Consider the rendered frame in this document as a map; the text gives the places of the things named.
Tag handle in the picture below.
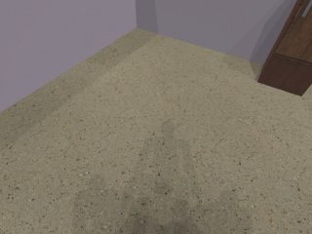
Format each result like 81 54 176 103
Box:
302 0 312 18

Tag cupboard door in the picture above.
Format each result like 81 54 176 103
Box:
276 0 312 62

